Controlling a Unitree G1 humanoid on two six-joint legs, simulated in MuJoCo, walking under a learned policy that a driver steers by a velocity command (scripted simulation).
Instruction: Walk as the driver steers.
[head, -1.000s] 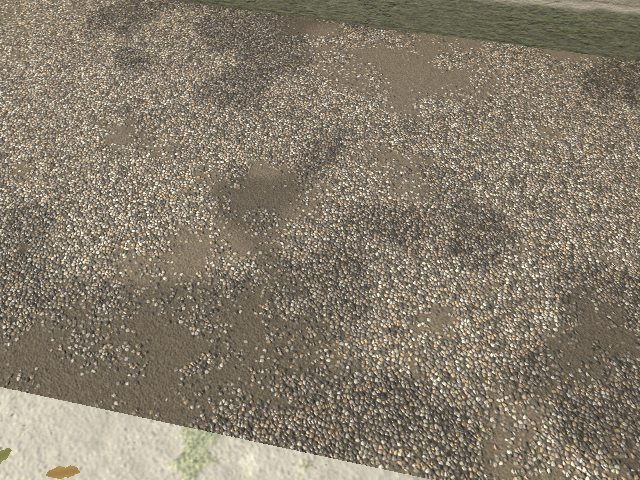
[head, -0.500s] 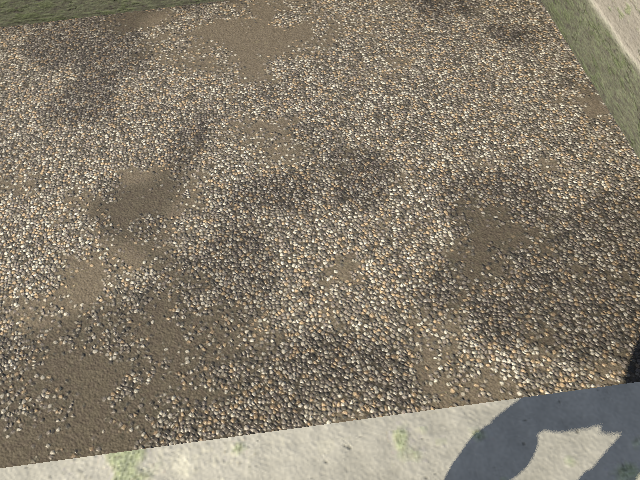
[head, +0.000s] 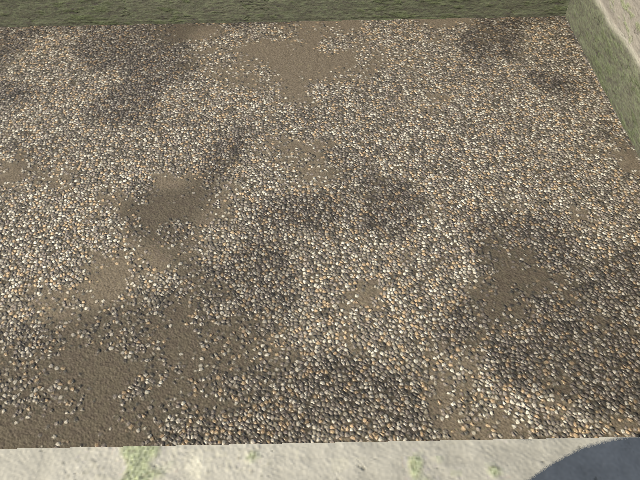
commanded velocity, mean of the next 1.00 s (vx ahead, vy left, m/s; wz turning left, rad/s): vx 0.03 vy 0.00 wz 0.10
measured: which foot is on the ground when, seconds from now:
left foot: up 0.00-0.26, down 0.28-1.00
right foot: down 0.00-0.28, up 0.30-0.64, down 0.66-0.86, up 0.88-1.00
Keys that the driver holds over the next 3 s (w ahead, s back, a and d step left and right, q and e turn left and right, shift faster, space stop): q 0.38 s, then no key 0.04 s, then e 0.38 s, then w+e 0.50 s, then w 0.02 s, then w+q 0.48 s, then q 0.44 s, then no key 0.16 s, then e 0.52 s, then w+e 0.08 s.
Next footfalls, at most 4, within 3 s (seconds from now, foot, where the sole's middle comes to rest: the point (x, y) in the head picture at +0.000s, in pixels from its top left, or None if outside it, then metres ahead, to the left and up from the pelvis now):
0.28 left None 0.00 0.15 -0.77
0.66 right None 0.05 -0.08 -0.77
1.30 right None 0.20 -0.13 -0.77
1.80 left None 0.39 0.05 -0.77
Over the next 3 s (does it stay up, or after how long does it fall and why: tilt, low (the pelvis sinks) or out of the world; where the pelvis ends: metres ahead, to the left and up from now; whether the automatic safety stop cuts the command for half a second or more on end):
stays up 0.28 0.00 -0.01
